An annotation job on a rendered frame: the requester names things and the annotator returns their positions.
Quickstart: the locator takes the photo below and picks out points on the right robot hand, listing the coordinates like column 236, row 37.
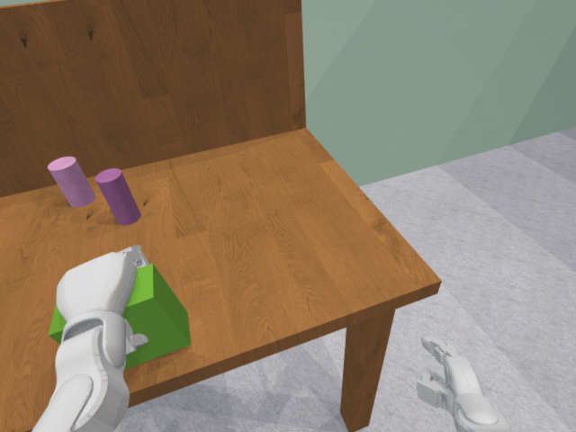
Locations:
column 440, row 389

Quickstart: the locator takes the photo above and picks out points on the left robot hand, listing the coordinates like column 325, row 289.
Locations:
column 103, row 284

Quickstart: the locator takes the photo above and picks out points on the left robot forearm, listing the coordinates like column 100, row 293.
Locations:
column 91, row 394

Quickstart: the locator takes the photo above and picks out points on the table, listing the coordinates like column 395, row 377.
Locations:
column 261, row 235

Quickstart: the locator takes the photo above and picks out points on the right robot forearm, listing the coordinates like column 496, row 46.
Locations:
column 475, row 413

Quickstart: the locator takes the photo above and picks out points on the sponge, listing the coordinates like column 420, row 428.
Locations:
column 152, row 310

